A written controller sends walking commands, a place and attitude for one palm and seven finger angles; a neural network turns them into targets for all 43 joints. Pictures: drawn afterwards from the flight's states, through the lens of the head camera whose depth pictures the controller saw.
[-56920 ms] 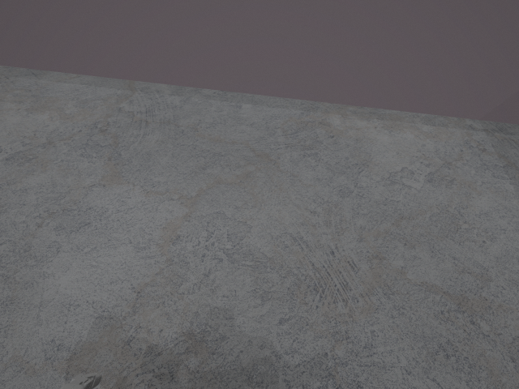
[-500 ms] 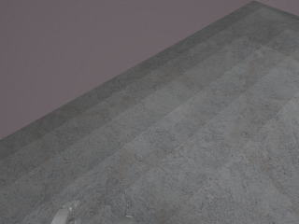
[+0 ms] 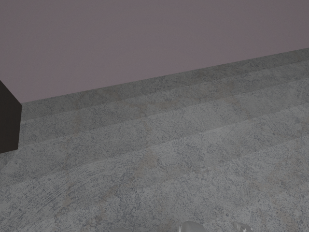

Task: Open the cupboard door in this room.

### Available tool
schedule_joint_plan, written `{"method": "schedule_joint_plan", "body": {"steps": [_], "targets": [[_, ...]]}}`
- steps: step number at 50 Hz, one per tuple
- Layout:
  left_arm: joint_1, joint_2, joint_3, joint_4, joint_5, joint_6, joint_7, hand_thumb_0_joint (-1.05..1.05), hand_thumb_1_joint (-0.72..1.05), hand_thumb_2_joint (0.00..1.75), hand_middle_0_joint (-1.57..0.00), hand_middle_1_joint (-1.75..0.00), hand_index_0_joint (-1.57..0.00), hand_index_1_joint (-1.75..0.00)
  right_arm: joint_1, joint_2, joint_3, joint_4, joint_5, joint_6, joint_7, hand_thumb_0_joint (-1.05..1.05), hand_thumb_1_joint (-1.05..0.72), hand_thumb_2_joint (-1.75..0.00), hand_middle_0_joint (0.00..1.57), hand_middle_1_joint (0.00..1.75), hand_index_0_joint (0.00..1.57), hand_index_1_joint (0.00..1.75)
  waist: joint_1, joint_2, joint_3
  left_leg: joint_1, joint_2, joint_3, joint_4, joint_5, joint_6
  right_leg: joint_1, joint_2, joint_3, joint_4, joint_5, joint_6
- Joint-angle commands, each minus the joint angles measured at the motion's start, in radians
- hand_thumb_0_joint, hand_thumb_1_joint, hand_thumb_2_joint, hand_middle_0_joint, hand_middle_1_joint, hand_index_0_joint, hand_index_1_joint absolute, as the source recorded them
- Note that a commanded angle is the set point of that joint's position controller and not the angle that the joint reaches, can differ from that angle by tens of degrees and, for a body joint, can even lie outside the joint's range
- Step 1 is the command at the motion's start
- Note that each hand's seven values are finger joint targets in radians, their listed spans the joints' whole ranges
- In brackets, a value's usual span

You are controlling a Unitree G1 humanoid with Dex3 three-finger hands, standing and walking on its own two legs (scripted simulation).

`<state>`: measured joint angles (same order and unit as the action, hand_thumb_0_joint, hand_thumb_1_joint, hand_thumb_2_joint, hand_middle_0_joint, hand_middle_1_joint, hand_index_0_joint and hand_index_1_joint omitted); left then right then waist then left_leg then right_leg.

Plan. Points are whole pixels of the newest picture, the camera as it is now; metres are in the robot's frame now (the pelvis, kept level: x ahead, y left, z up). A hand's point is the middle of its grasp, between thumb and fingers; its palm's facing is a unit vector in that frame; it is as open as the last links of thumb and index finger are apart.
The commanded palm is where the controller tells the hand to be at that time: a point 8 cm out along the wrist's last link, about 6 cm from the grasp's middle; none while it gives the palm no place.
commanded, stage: turn to face it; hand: left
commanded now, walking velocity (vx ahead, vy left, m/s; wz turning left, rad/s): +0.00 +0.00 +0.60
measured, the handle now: out of the picture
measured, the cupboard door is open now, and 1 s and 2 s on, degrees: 41 41 41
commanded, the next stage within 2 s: take the last steps up to it in 1.68 s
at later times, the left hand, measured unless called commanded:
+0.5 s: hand out of the picture +0.02 +0.15 -0.16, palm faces +0.32 -0.92 -0.23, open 7.3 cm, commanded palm none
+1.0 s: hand out of the picture +0.02 +0.14 -0.14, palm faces +0.57 -0.76 -0.29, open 7.4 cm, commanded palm none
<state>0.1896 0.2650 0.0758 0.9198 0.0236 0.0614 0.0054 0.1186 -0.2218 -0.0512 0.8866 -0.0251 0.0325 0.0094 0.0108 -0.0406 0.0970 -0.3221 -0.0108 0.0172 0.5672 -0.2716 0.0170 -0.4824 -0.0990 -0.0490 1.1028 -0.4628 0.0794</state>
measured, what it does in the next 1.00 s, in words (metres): steps on the spot, turning left: right foot, then left foot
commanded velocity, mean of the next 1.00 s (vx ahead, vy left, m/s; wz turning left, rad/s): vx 0.00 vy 0.00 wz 0.60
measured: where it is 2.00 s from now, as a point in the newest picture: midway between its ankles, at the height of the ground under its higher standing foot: outside the picture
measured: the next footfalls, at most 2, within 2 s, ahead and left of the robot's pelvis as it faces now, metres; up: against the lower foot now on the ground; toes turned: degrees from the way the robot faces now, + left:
right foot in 0.20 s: +0.06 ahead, -0.16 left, +0.00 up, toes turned +4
left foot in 0.56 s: +0.03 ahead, +0.08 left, +0.00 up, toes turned +26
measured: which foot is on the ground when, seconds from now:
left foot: down 0.00-0.20, up 0.22-0.54, down 0.56-0.86, up 0.88-1.00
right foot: up 0.00-0.18, down 0.20-0.54, up 0.56-0.86, down 0.88-1.00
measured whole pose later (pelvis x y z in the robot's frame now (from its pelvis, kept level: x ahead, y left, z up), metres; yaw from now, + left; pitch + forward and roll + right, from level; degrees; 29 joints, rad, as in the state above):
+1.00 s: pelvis +0.06 -0.08 +0.00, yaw +37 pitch +1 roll +1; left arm 0.18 0.20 0.04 0.85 0.03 0.01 0.02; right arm 0.14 -0.26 -0.09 0.93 -0.02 0.08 0.02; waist -0.02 0.03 0.10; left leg -0.51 -0.02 -0.02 1.10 -0.48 -0.05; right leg -0.25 -0.09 -0.12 0.59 -0.34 0.00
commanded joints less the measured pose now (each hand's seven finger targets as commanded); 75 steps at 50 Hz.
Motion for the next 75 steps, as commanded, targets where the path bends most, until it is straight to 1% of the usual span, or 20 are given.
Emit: {"method": "schedule_joint_plan", "body": {"steps": [1,7,8,10,15,21,25,26,27,28,33,41,42,44,48,57,58,60,64,75], "targets": [[-0.020,0.055,0.015,-0.105,-0.006,-0.030,0.000,0.00,0.90,0.90,-0.20,-0.30,-0.20,-0.30,0.032,-0.214,-0.058,-0.055,-0.001,-0.014,-0.017,0.00,-0.90,-0.90,0.20,0.30,0.20,0.30,-0.027,0.185,-0.134,0.108,0.229,-0.242,-0.232,0.234,0.139,-0.002,0.019,0.028,-0.119,0.032,0.001],[0.065,0.060,0.015,-0.105,-0.011,-0.048,0.005,0.00,0.90,0.90,-0.20,-0.30,-0.20,-0.30,-0.020,-0.215,-0.072,-0.073,0.002,0.001,-0.012,0.00,-0.90,-0.90,0.20,0.30,0.20,0.30,0.014,0.199,-0.152,-0.016,0.171,-0.292,-0.122,0.211,0.098,0.278,0.090,-0.015,-0.539,0.150,-0.015],[0.104,0.096,0.024,-0.098,-0.007,-0.059,0.011,0.00,0.90,0.90,-0.20,-0.30,-0.20,-0.30,-0.028,-0.189,-0.070,-0.083,0.010,0.002,-0.010,0.00,-0.90,-0.90,0.20,0.30,0.20,0.30,0.038,0.110,-0.159,-0.103,0.115,-0.257,-0.036,0.133,0.051,0.396,0.035,0.030,-0.690,0.208,-0.027],[0.118,0.230,0.040,-0.108,0.009,-0.068,0.024,0.00,0.90,0.90,-0.20,-0.30,-0.20,-0.30,-0.040,-0.119,-0.058,-0.120,0.013,0.000,0.002,0.00,-0.90,-0.90,0.20,0.30,0.20,0.30,0.057,-0.251,-0.144,-0.299,-0.050,-0.051,0.451,-0.358,-0.050,0.403,-0.409,0.428,-0.853,0.320,-0.228],[0.010,0.102,0.010,-0.128,0.001,-0.075,0.033,0.00,0.90,0.90,-0.20,-0.30,-0.20,-0.30,-0.028,-0.085,-0.042,-0.059,0.012,0.020,0.017,0.00,-0.90,-0.90,0.20,0.30,0.20,0.30,-0.013,-0.175,-0.114,-0.266,0.036,-0.015,0.569,-0.193,-0.083,0.397,-0.223,0.052,-0.708,0.747,-0.191],[0.107,0.153,0.029,-0.079,0.004,-0.074,0.029,0.00,0.90,0.90,-0.20,-0.30,-0.20,-0.30,-0.100,-0.054,-0.022,-0.068,0.017,0.012,0.025,0.00,-0.90,-0.90,0.20,0.30,0.20,0.30,0.042,-0.161,-0.125,-0.149,0.010,0.086,0.225,-0.181,-0.070,0.482,-0.253,-0.023,-0.643,0.898,-0.181],[0.072,0.162,0.040,-0.079,-0.005,-0.073,0.022,0.00,0.90,0.90,-0.20,-0.30,-0.20,-0.30,0.006,-0.090,-0.031,-0.052,0.011,-0.001,0.019,0.00,-0.90,-0.90,0.20,0.30,0.20,0.30,-0.026,-0.131,-0.182,0.079,-0.009,0.111,-0.058,0.014,-0.039,0.401,-0.246,-0.101,-0.473,0.837,-0.120],[0.061,0.143,0.037,-0.092,-0.013,-0.070,0.016,0.00,0.90,0.90,-0.20,-0.30,-0.20,-0.30,0.078,-0.150,-0.047,-0.036,0.005,-0.009,0.016,0.00,-0.90,-0.90,0.20,0.30,0.20,0.30,-0.069,0.007,-0.232,0.280,0.073,0.024,-0.124,0.237,0.003,0.245,-0.215,-0.137,-0.306,0.673,-0.069],[0.033,0.068,0.018,-0.137,-0.020,-0.064,0.006,0.00,0.90,0.90,-0.20,-0.30,-0.20,-0.30,0.162,-0.272,-0.080,-0.028,-0.003,-0.014,0.009,0.00,-0.90,-0.90,0.20,0.30,0.20,0.30,-0.114,0.339,-0.255,0.433,0.377,-0.394,-0.149,0.658,0.169,-0.067,-0.052,-0.153,-0.055,-0.069,0.010],[-0.029,0.071,0.008,-0.171,-0.007,-0.049,0.016,0.00,0.90,0.90,-0.20,-0.30,-0.20,-0.30,0.217,-0.305,-0.082,-0.006,0.004,-0.002,0.003,0.00,-0.90,-0.90,0.20,0.30,0.20,0.30,-0.127,0.279,-0.249,0.381,0.457,-0.425,-0.157,0.694,0.250,-0.110,-0.028,-0.024,0.051,-0.235,-0.006],[-0.032,0.063,0.019,-0.112,-0.006,-0.028,0.004,0.00,0.90,0.90,-0.20,-0.30,-0.20,-0.30,0.025,-0.206,-0.055,-0.059,-0.003,-0.014,-0.022,0.00,-0.90,-0.90,0.20,0.30,0.20,0.30,-0.029,0.203,-0.113,0.105,0.251,-0.271,-0.220,0.315,0.148,-0.047,-0.009,0.046,0.017,0.005,-0.001],[0.068,0.060,0.016,-0.108,-0.011,-0.050,0.005,0.00,0.90,0.90,-0.20,-0.30,-0.20,-0.30,-0.027,-0.211,-0.071,-0.072,0.003,0.001,-0.013,0.00,-0.90,-0.90,0.20,0.30,0.20,0.30,0.018,0.186,-0.160,-0.034,0.161,-0.294,-0.109,0.207,0.091,0.308,0.088,-0.018,-0.555,0.168,-0.015],[0.103,0.099,0.027,-0.105,-0.006,-0.060,0.012,0.00,0.90,0.90,-0.20,-0.30,-0.20,-0.30,-0.028,-0.179,-0.068,-0.081,0.010,0.002,-0.009,0.00,-0.90,-0.90,0.20,0.30,0.20,0.30,0.039,0.096,-0.168,-0.125,0.100,-0.255,-0.027,0.107,0.043,0.419,0.018,0.047,-0.702,0.197,-0.032],[0.109,0.228,0.044,-0.117,0.009,-0.066,0.025,0.00,0.90,0.90,-0.20,-0.30,-0.20,-0.30,-0.046,-0.120,-0.060,-0.116,0.013,0.000,0.004,0.00,-0.90,-0.90,0.20,0.30,0.20,0.30,0.060,-0.220,-0.149,-0.280,-0.046,-0.052,0.443,-0.350,-0.053,0.396,-0.414,0.407,-0.847,0.318,-0.229],[0.007,0.109,0.011,-0.128,-0.001,-0.072,0.031,0.00,0.90,0.90,-0.20,-0.30,-0.20,-0.30,-0.032,-0.093,-0.047,-0.064,0.009,0.021,0.014,0.00,-0.90,-0.90,0.20,0.30,0.20,0.30,-0.012,-0.180,-0.099,-0.280,0.032,-0.035,0.628,-0.207,-0.075,0.365,-0.239,0.087,-0.719,0.690,-0.202],[0.088,0.174,0.039,-0.078,-0.003,-0.070,0.020,0.00,0.90,0.90,-0.20,-0.30,-0.20,-0.30,-0.018,-0.082,-0.027,-0.059,0.013,0.000,0.021,0.00,-0.90,-0.90,0.20,0.30,0.20,0.30,-0.002,-0.147,-0.164,0.034,-0.017,0.113,-0.014,-0.033,-0.047,0.410,-0.245,-0.082,-0.519,0.821,-0.123],[0.062,0.165,0.039,-0.085,-0.011,-0.067,0.016,0.00,0.90,0.90,-0.20,-0.30,-0.20,-0.30,0.050,-0.120,-0.039,-0.042,0.009,-0.006,0.019,0.00,-0.90,-0.90,0.20,0.30,0.20,0.30,-0.050,-0.075,-0.195,0.184,0.014,0.081,-0.119,0.119,-0.026,0.312,-0.234,-0.113,-0.397,0.734,-0.085],[-0.010,0.051,0.005,-0.162,-0.015,-0.053,0.011,0.00,0.90,0.90,-0.20,-0.30,-0.20,-0.30,0.191,-0.307,-0.085,-0.021,0.000,-0.006,0.005,0.00,-0.90,-0.90,0.20,0.30,0.20,0.30,-0.124,0.363,-0.228,0.368,0.436,-0.449,-0.185,0.706,0.221,-0.100,-0.028,-0.085,-0.003,-0.239,0.009],[-0.043,0.064,0.014,-0.111,-0.006,-0.031,0.007,0.00,0.90,0.90,-0.20,-0.30,-0.20,-0.30,0.041,-0.214,-0.057,-0.051,-0.004,-0.011,-0.022,0.00,-0.90,-0.90,0.20,0.30,0.20,0.30,-0.046,0.225,-0.126,0.102,0.287,-0.305,-0.235,0.228,0.165,-0.069,-0.028,0.054,0.062,-0.021,-0.007],[0.100,0.037,0.008,-0.063,-0.011,-0.052,0.007,0.00,0.90,0.90,-0.20,-0.30,-0.20,-0.30,0.003,-0.178,-0.053,-0.043,0.002,-0.002,-0.017,0.00,-0.90,-0.90,0.20,0.30,0.20,0.30,0.018,0.161,-0.155,-0.007,0.173,-0.264,-0.120,0.215,0.099,0.315,0.082,-0.022,-0.581,0.189,-0.024]]}}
